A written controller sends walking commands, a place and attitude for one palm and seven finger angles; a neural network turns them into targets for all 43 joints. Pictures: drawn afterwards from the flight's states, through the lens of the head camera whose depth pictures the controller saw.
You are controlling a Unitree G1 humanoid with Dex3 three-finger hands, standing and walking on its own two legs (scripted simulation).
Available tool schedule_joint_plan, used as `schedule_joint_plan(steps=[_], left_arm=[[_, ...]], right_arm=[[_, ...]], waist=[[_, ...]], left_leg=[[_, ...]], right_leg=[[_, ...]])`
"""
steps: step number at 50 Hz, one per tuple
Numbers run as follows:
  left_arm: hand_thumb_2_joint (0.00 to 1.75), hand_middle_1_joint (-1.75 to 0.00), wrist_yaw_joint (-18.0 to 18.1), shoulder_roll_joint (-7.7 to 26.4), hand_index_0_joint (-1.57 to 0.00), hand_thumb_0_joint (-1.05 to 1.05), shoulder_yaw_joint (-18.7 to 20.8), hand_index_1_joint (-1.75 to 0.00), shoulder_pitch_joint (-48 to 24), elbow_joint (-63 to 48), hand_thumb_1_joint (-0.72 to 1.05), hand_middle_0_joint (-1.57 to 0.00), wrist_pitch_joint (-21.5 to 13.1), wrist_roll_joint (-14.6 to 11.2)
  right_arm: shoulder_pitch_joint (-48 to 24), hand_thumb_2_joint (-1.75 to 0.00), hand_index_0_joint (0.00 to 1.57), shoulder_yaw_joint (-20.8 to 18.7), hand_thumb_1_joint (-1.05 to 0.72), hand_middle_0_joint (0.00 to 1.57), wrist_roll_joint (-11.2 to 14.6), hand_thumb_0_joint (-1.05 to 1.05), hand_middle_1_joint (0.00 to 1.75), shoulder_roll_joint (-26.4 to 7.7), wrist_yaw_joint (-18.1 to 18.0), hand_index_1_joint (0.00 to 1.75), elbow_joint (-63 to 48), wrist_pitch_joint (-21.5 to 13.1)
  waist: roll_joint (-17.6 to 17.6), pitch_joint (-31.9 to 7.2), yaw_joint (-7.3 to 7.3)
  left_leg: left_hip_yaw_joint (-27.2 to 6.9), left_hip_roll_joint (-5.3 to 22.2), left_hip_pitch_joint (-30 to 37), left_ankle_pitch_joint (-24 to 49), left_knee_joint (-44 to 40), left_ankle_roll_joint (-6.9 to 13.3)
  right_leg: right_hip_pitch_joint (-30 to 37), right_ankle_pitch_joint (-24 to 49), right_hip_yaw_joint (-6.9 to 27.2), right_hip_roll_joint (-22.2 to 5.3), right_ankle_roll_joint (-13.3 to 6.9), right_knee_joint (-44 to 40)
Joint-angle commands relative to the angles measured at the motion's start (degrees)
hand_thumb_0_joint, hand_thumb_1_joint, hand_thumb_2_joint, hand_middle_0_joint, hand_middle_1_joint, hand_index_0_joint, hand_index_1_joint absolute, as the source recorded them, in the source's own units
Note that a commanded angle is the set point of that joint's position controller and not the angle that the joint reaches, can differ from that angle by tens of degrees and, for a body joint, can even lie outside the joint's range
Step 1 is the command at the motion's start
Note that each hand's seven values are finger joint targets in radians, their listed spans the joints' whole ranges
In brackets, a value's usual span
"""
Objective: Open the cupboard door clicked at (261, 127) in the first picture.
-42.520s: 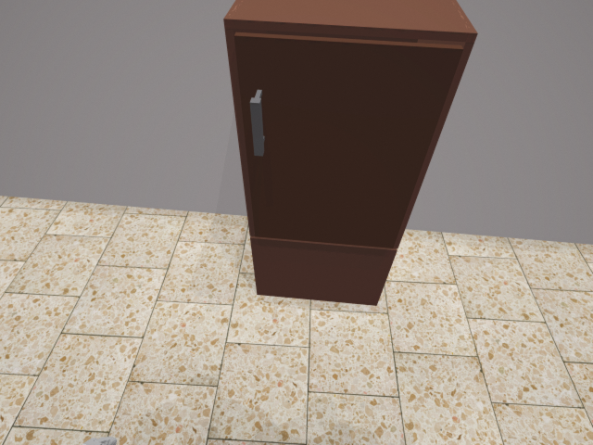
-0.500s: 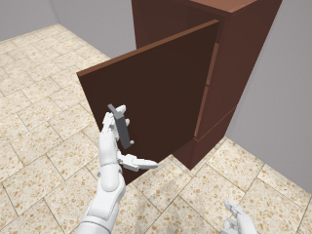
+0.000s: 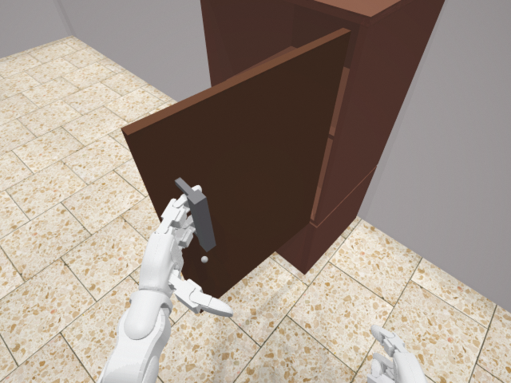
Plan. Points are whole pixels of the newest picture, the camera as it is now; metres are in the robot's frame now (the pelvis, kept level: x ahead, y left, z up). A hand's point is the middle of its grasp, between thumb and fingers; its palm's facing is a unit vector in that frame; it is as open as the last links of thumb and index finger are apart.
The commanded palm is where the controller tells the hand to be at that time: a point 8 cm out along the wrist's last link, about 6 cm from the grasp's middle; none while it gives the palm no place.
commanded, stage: slide the hand sideways off the handle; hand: left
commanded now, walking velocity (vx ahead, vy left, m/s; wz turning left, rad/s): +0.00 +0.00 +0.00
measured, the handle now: (195, 215) +0.35 +0.12 +0.08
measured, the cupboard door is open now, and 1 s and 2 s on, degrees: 85 84 84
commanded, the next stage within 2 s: draw the hand back to the body in 0.62 s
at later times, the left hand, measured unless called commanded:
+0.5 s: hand (167, 283) +0.24 +0.14 +0.07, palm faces -0.02 -1.00 -0.05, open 16.2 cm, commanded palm +0.21 +0.21 +0.07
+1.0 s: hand (128, 288) +0.22 +0.18 +0.10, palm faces +0.01 -1.00 -0.06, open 16.3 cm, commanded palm +0.19 +0.23 +0.11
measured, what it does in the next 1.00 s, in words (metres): stands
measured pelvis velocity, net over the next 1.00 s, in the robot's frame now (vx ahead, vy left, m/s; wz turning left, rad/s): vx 0.01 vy -0.01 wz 0.03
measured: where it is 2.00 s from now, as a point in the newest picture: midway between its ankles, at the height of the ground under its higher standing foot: outside the picture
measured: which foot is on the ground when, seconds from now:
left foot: down 0.00-1.00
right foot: down 0.00-1.00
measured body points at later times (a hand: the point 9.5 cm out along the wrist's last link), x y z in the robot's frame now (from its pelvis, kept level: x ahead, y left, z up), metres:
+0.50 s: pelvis +0.02 -0.02 -0.01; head +0.04 -0.03 +0.44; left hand +0.24 +0.19 +0.07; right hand +0.20 -0.24 -0.09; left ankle +0.02 +0.11 -0.70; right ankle +0.01 -0.12 -0.70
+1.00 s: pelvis +0.01 -0.01 +0.00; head +0.03 -0.02 +0.44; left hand +0.22 +0.23 +0.10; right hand +0.20 -0.23 -0.08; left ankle +0.02 +0.11 -0.70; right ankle +0.01 -0.12 -0.70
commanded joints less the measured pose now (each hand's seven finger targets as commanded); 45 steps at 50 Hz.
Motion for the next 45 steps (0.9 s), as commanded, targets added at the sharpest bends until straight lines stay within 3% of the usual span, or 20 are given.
schedule_joint_plan(steps=[1, 4, 6, 7, 9, 12, 16, 21, 24, 25, 29, 30, 33, 34, 36, 39, 42, 44, 45], left_arm=[[0.3, -0.3, 0.1, 3.3, -0.15, 0.0, 4.7, -0.3, -5.2, -16.8, -0.5, -0.15, -3.9, -1.5], [0.3, -0.3, -1.0, 4.8, -0.15, 0.0, 5.9, -0.3, -2.6, -18.3, -0.5, -0.15, -4.0, -2.1], [0.3, -0.3, -1.9, 5.2, -0.15, 0.0, 6.1, -0.3, -1.0, -20.0, -0.5, -0.15, -4.2, -2.3], [0.3, -0.3, -2.6, 4.5, -0.15, 0.0, 5.4, -0.3, 0.3, -20.8, -0.5, -0.15, -4.2, -2.5], [0.3, -0.3, -3.6, 6.6, -0.15, 0.0, 7.9, -0.3, 3.9, -21.0, -0.5, -0.15, -4.1, -3.2], [0.3, -0.3, -5.3, 6.6, -0.15, 0.0, 7.7, -0.3, 4.4, -22.8, -0.5, -0.15, -4.2, -4.1], [0.3, -0.3, -7.6, 9.5, -0.15, 0.0, 11.5, -0.3, 3.8, -21.4, -0.5, -0.15, -4.4, -5.9], [0.3, -0.3, -10.2, 10.5, -0.15, 0.0, 13.7, -0.3, 8.6, -22.4, -0.5, -0.15, -4.2, -8.2], [0.3, -0.3, -11.2, 12.8, -0.15, 0.0, 16.6, -0.3, 12.2, -21.7, -0.5, -0.15, -3.9, -9.1], [0.3, -0.3, -11.6, 12.1, -0.15, 0.0, 16.1, -0.3, 12.0, -22.3, -0.5, -0.15, -4.1, -9.4], [0.3, -0.3, -13.3, 14.6, -0.15, 0.0, 18.9, -0.3, 13.4, -23.1, -0.5, -0.15, -4.9, -10.5], [0.3, -0.3, -14.0, 12.9, -0.15, 0.0, 16.4, -0.3, 12.4, -25.0, -0.5, -0.15, -5.4, -10.4], [0.3, -0.3, -15.4, 11.5, -0.15, 0.0, 14.2, -0.3, 12.2, -25.9, -0.5, -0.15, -6.0, -11.4], [0.3, -0.3, -15.5, 12.5, -0.15, 0.0, 14.9, -0.3, 11.9, -25.4, -0.5, -0.15, -6.0, -11.3], [0.3, -0.3, -15.7, 12.6, -0.15, 0.0, 15.5, -0.3, 13.1, -24.9, -0.5, -0.15, -5.8, -11.4], [0.3, -0.3, -14.7, 16.3, -0.15, 0.0, 18.8, -0.3, 12.1, -27.4, -0.5, -0.15, -4.9, -11.4], [0.3, -0.3, -13.6, 15.3, -0.15, 0.0, 18.8, -0.3, 12.4, -29.1, -0.5, -0.15, -3.6, -11.6], [0.3, -0.3, -13.3, 15.4, -0.15, 0.0, 19.1, -0.3, 14.1, -28.6, -0.5, -0.15, -2.2, -11.9], [0.3, -0.3, -13.5, 14.7, -0.15, 0.0, 18.1, -0.3, 13.4, -29.3, -0.5, -0.15, -1.6, -11.7]], right_arm=[[-5.5, -0.9, 0.2, -2.5, -0.9, 0.2, 0.0, 0.0, 0.3, -6.0, -0.5, 0.3, -9.8, -3.6], [-5.0, -0.9, 0.2, -2.7, -0.9, 0.2, 0.0, 0.0, 0.3, -6.3, -0.9, 0.3, -9.6, -4.0], [-5.0, -0.9, 0.2, -2.7, -0.9, 0.2, 0.1, 0.0, 0.3, -6.3, -1.0, 0.3, -9.8, -4.4], [-4.8, -0.9, 0.2, -2.7, -0.9, 0.2, 0.1, 0.0, 0.3, -6.2, -1.0, 0.3, -10.0, -4.6], [-4.4, -0.9, 0.2, -2.8, -0.9, 0.2, 0.1, 0.0, 0.3, -6.5, -1.2, 0.3, -10.1, -4.8], [-4.7, -0.9, 0.2, -2.7, -0.9, 0.2, 0.2, 0.0, 0.3, -6.5, -1.5, 0.3, -10.3, -5.3], [-4.6, -0.9, 0.2, -2.8, -0.9, 0.2, 0.2, 0.0, 0.3, -6.9, -2.4, 0.3, -9.8, -5.8], [-4.5, -0.9, 0.2, -2.8, -0.9, 0.2, 0.6, 0.0, 0.3, -6.9, -2.8, 0.3, -10.4, -6.6], [-3.9, -0.9, 0.2, -2.9, -0.9, 0.2, 0.7, 0.0, 0.3, -7.3, -2.9, 0.3, -10.5, -6.8], [-4.2, -0.9, 0.2, -2.8, -0.9, 0.2, 0.7, 0.0, 0.3, -7.2, -2.9, 0.3, -10.8, -7.0], [-3.9, -0.9, 0.2, -3.0, -0.9, 0.2, 0.8, 0.0, 0.3, -7.6, -3.2, 0.3, -10.6, -7.2], [-4.2, -0.9, 0.2, -3.0, -0.9, 0.2, 0.9, 0.0, 0.3, -7.6, -3.2, 0.3, -11.0, -7.6], [-3.4, -0.9, 0.2, -3.0, -0.9, 0.2, 1.0, 0.0, 0.3, -7.9, -3.3, 0.3, -10.9, -8.8], [-3.2, -0.9, 0.2, -3.0, -0.9, 0.2, 0.9, 0.0, 0.3, -8.1, -3.4, 0.3, -10.6, -9.0], [-3.2, -0.9, 0.2, -3.2, -0.9, 0.2, 0.9, 0.0, 0.3, -8.1, -3.6, 0.3, -10.6, -9.4], [-3.6, -0.9, 0.2, -3.1, -0.9, 0.2, 1.2, 0.0, 0.3, -8.2, -3.9, 0.3, -10.8, -9.5], [-4.0, -0.9, 0.2, -2.6, -0.9, 0.2, 1.5, 0.0, 0.3, -7.5, -4.0, 0.3, -11.1, -9.9], [-4.2, -0.9, 0.2, -2.4, -0.9, 0.2, 1.6, 0.0, 0.3, -7.6, -4.1, 0.3, -11.2, -10.0], [-4.4, -0.9, 0.2, -2.3, -0.9, 0.2, 1.8, 0.0, 0.3, -7.6, -4.2, 0.3, -11.3, -10.2]], waist=[[-1.5, -11.0, 1.56], [-4.1, -11.0, 1.21], [-2.2, -10.8, 1.15], [-2.3, -11.0, 1.1], [-3.7, -11.1, 1.45], [-2.2, -10.4, 0.86], [-4.1, -9.7, 0.44], [-1.7, -11.6, 1.48], [-3.5, -11.4, 1.9], [-3.4, -10.8, 1.48], [-4.3, -10.2, 1.28], [-1.8, -10.6, 0.72], [-1.0, -10.0, -0.09], [-3.1, -9.5, -0.24], [-2.3, -10.0, 0.27], [-0.5, -10.6, 1.22], [1.2, -10.9, 1.76], [-1.3, -10.3, 1.93], [-0.1, -9.6, 1.54]], left_leg=[[-2.2, -0.7, 5.5, 9.0, -7.7, -0.3], [-2.1, -0.8, 4.4, 10.0, -6.8, 0.0], [-2.2, -1.0, 4.6, 10.7, -6.4, -0.1], [-2.1, -1.1, 4.7, 11.1, -6.0, -0.1], [-2.1, -1.2, 3.6, 11.6, -5.5, 0.0], [-2.0, -1.5, 3.1, 11.1, -4.7, 0.0], [-2.1, -1.8, 0.8, 9.1, -3.3, 0.1], [-2.0, -2.0, 1.1, 10.9, -2.6, 0.0], [-2.3, -1.9, -0.1, 11.6, -2.4, -0.1], [-2.1, -2.0, -0.5, 11.2, -1.9, -0.1], [-2.4, -1.9, -2.1, 10.7, -1.0, -0.1], [-2.2, -2.1, -1.1, 10.9, -0.7, 0.0], [-2.8, -2.0, -0.5, 10.5, -0.5, 0.0], [-3.0, -1.8, -1.4, 10.2, -0.1, 0.0], [-3.0, -1.8, -1.4, 9.5, 0.0, 0.0], [-2.9, -1.7, -1.1, 8.6, -1.0, 0.1], [-3.3, -1.5, 1.4, 8.7, -2.9, 0.0], [-3.6, -1.3, 1.3, 8.6, -3.8, 0.1], [-3.4, -1.3, 2.2, 8.5, -4.2, 0.2]], right_leg=[[4.5, 11.4, -1.6, 1.6, -1.5, -6.4], [5.3, 13.2, -1.1, 1.6, -1.2, -6.5], [4.8, 14.4, -1.2, 1.5, -1.2, -5.8], [4.8, 15.0, -1.2, 1.5, -1.1, -5.6], [5.8, 16.0, -1.0, 1.5, -1.1, -5.6], [4.8, 16.3, -0.6, 1.2, -0.8, -5.5], [4.4, 14.1, 0.8, 0.9, -0.4, -6.2], [5.8, 16.5, 1.1, 0.8, -0.4, -5.7], [7.1, 18.0, 1.6, 0.7, -0.2, -5.7], [6.8, 18.9, 2.3, 0.3, 0.3, -6.0], [7.0, 18.6, 3.4, 0.0, 0.6, -6.2], [6.0, 19.2, 3.3, -0.1, 0.6, -5.9], [3.4, 16.9, 1.9, 0.5, 0.3, -5.3], [3.5, 16.1, 2.4, 0.5, 0.4, -5.6], [2.7, 14.2, 2.1, 0.5, 0.2, -5.3], [3.7, 10.2, 2.1, 0.8, -0.4, -6.0], [4.1, 9.9, 0.7, 1.1, -0.7, -6.2], [5.0, 9.7, 0.1, 1.4, -0.5, -6.9], [4.4, 10.1, 0.0, 1.4, -0.4, -7.2]])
